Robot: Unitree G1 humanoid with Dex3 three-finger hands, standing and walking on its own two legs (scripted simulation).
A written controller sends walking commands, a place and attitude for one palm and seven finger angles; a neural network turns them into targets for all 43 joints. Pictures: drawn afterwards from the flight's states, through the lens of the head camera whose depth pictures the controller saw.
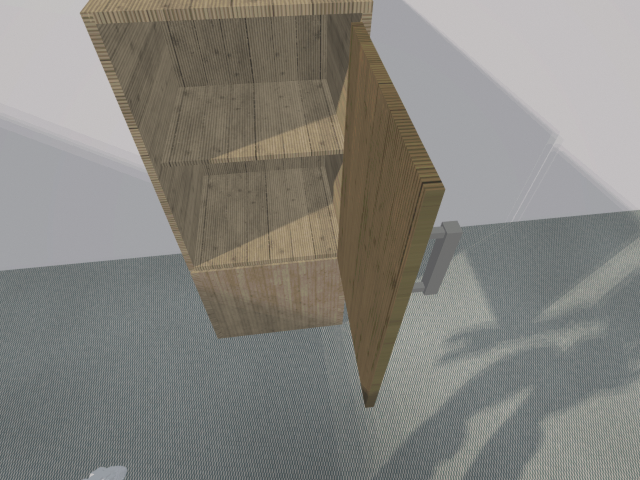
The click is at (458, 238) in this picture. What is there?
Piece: cupboard door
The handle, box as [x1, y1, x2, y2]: [411, 221, 462, 294]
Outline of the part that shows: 457,221 442,222 439,227 433,227 429,238 435,238 435,243 422,280 420,282 414,283 411,292 422,291 424,294 432,294 437,292 462,232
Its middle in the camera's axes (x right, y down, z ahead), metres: +0.14 +0.03 +0.50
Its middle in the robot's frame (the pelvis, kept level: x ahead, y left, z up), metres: +0.37 -0.11 +0.08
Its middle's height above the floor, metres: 0.85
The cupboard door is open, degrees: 89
